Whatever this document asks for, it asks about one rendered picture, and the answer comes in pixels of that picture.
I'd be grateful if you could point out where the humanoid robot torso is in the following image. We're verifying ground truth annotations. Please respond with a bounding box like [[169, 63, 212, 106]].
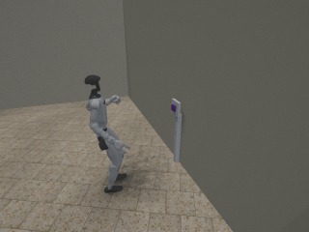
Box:
[[88, 95, 109, 142]]

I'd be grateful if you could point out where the left robot hand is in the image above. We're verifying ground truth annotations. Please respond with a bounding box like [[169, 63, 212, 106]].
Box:
[[109, 95, 121, 104]]

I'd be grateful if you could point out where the robot left upper arm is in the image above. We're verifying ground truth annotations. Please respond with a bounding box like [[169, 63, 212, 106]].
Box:
[[86, 93, 99, 111]]

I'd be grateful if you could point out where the button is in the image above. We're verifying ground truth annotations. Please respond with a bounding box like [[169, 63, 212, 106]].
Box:
[[171, 104, 177, 112]]

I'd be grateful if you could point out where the right robot hand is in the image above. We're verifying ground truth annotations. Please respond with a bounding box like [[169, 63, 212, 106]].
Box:
[[113, 139, 130, 154]]

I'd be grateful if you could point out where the robot right thigh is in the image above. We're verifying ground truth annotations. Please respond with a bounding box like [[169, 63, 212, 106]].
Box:
[[98, 137, 120, 170]]

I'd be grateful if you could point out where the robot left forearm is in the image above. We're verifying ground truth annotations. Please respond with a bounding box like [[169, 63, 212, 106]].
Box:
[[105, 99, 111, 105]]

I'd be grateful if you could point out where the robot right upper arm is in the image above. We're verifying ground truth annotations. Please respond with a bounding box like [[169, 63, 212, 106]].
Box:
[[89, 100, 100, 129]]

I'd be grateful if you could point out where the panel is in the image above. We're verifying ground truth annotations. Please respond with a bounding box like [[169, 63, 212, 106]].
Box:
[[171, 99, 183, 163]]

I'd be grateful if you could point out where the robot right forearm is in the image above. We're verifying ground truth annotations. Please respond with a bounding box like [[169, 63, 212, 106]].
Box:
[[91, 124, 116, 144]]

